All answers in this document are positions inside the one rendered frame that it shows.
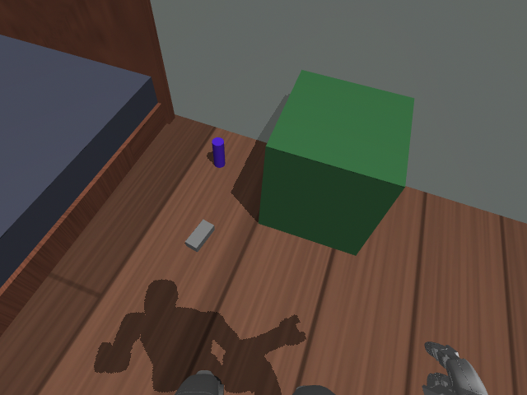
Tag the bed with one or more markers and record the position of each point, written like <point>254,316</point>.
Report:
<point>83,93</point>

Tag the right robot hand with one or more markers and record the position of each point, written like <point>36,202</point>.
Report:
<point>462,379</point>

